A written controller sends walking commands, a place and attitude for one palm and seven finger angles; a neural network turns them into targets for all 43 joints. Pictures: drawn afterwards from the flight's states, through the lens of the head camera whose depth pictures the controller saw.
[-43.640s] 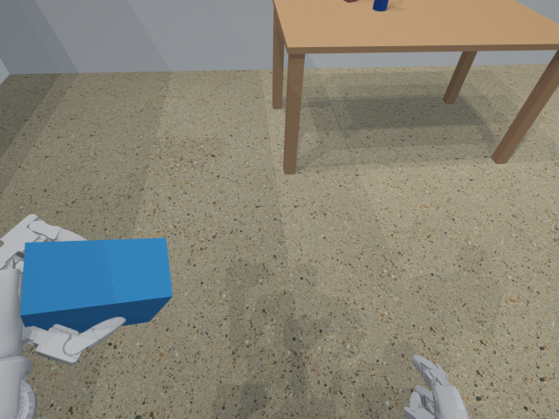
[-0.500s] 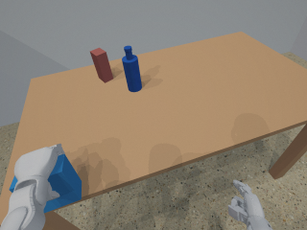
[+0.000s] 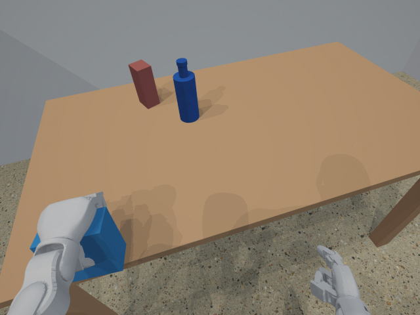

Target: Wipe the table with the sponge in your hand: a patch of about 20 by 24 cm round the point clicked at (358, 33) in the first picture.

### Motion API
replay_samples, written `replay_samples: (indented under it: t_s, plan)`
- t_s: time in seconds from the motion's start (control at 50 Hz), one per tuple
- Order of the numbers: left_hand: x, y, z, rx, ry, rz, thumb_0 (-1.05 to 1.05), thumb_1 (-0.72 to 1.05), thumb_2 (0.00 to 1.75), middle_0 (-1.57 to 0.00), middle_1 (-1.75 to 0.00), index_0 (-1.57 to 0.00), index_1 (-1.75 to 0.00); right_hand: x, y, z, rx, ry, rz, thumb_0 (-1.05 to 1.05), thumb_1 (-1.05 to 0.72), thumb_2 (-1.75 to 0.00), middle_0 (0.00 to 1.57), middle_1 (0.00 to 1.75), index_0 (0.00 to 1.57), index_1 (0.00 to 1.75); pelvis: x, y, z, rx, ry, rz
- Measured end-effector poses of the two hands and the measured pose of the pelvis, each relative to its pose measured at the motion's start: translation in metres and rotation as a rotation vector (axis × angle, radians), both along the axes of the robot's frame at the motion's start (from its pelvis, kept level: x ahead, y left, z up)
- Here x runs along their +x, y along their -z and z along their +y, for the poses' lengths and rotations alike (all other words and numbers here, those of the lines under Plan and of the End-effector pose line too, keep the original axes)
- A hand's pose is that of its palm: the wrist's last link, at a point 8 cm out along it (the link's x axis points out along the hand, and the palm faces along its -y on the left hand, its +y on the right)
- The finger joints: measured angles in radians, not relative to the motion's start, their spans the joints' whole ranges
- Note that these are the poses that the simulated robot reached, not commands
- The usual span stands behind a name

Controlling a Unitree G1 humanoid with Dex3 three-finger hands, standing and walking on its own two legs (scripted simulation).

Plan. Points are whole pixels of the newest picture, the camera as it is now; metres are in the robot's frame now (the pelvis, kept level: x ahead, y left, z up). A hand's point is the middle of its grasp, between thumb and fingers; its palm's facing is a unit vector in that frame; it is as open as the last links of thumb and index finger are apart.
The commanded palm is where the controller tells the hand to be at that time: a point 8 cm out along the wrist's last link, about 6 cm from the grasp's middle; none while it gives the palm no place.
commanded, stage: move the sponge above the wiping area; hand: left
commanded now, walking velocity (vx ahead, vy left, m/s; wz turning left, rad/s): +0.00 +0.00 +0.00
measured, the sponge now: (88, 252) +0.21 +0.30 -0.02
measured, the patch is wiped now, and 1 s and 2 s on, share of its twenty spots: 0.00 0.00 0.00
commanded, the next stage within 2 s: lower the sponge onto the table in 0.88 s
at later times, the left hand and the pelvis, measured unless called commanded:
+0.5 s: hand (81, 233) +0.22 +0.29 +0.05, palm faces -0.03 -0.07 -1.00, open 10.6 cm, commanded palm +0.20 +0.30 +0.13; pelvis +0.00 -0.01 +0.00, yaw +0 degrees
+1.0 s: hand (73, 220) +0.23 +0.31 +0.07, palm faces +0.08 -0.04 -1.00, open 10.6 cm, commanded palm +0.20 +0.31 +0.13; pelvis +0.00 -0.01 +0.00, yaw -1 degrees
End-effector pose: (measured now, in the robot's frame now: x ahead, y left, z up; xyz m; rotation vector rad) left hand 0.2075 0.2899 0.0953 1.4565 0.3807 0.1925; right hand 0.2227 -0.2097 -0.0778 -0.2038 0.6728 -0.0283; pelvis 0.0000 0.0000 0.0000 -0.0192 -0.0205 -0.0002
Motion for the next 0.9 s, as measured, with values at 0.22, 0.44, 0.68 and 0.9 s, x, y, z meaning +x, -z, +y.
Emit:
replay_samples:
  t_s: [0.22,0.44,0.68,0.9]
  plan:
    - [0.01,-0.029,0.027,0.062,-0.194,-0.155,0.0,-0.54,1.05,-0.69,-1.3,-0.69,-1.3,-0.007,0.006,0.0,0.054,0.015,0.051,0.01,-0.91,-0.9,0.2,0.3,0.2,0.3,0.003,-0.001,-0.003,0.007,0.02,0.009]
    - [-0.013,0.004,-0.002,-0.002,-0.017,0.017,0.0,-0.55,1.05,-0.69,-1.3,-0.69,-1.3,0.001,0.0,-0.008,-0.01,0.0,0.007,0.01,-0.91,-0.9,0.2,0.3,0.2,0.3,0.002,0.0,-0.003,0.001,0.001,-0.004]
    - [0.003,-0.03,0.033,0.066,-0.218,-0.129,0.0,-0.54,1.05,-0.69,-1.3,-0.69,-1.3,-0.006,0.004,-0.005,0.049,0.019,0.031,0.01,-0.91,-0.9,0.2,0.3,0.2,0.3,0.0,-0.001,-0.008,0.005,0.008,-0.001]
    - [-0.003,-0.001,-0.008,0.012,0.043,-0.024,0.0,-0.55,1.06,-0.69,-1.3,-0.69,-1.3,-0.011,0.003,-0.013,-0.013,0.021,0.023,0.01,-0.91,-0.9,0.2,0.3,0.2,0.3,0.0,0.0,-0.005,0.002,0.013,-0.001]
